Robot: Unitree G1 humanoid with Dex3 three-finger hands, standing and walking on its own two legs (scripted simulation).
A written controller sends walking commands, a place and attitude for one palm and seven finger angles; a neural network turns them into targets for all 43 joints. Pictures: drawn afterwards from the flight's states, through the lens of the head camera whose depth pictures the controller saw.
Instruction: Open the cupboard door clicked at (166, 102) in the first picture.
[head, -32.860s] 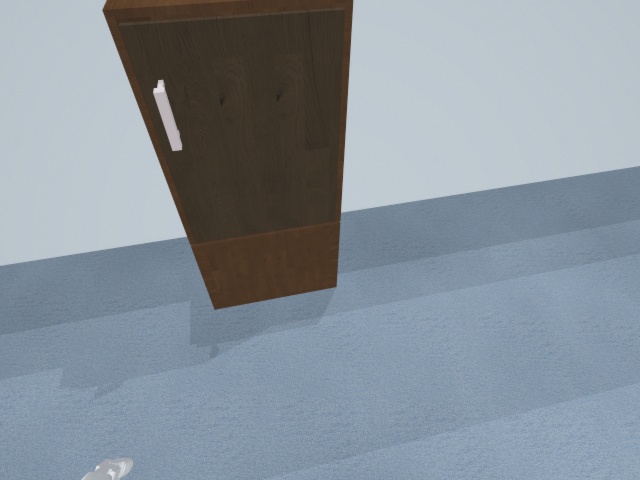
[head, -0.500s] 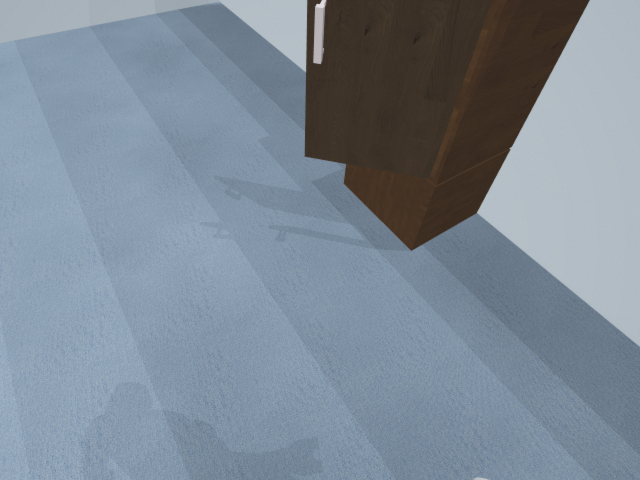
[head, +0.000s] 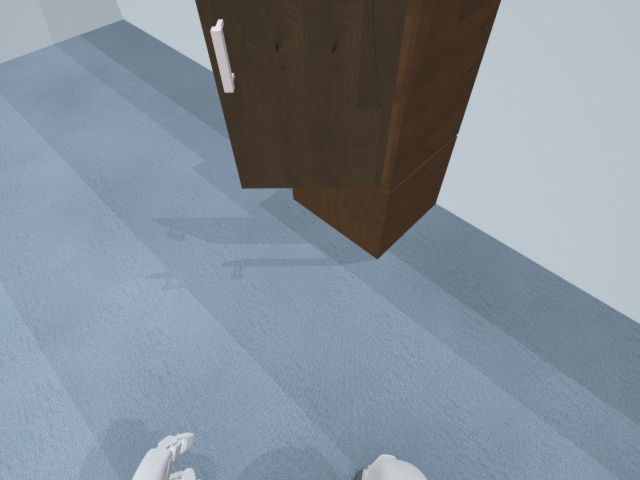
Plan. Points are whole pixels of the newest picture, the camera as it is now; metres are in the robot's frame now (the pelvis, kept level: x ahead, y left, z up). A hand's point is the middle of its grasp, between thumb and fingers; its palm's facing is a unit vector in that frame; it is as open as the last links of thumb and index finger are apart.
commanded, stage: take the last steps up to it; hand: left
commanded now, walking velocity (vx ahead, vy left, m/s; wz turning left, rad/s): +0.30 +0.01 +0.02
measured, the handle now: (224, 56) +0.91 +0.20 +0.06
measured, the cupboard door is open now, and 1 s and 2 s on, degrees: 44 44 44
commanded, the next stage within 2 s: come to a stop and stand still in 0.70 s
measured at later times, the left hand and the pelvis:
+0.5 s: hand out of the picture +0.09 +0.14 -0.16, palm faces +0.17 -0.97 -0.15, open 7.3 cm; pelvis +0.19 -0.01 +0.01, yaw +3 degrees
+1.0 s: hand (207, 314) +0.40 +0.21 -0.16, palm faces +0.04 -0.97 -0.26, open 7.3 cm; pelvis +0.33 +0.01 +0.00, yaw +1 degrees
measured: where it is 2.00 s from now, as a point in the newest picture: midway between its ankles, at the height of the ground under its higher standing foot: (321, 446)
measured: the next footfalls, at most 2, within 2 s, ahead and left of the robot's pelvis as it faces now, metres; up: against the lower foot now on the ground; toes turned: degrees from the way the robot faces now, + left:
right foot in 0.02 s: +0.13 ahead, -0.10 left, +0.00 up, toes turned -7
left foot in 0.56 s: +0.39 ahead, +0.14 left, +0.00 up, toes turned +7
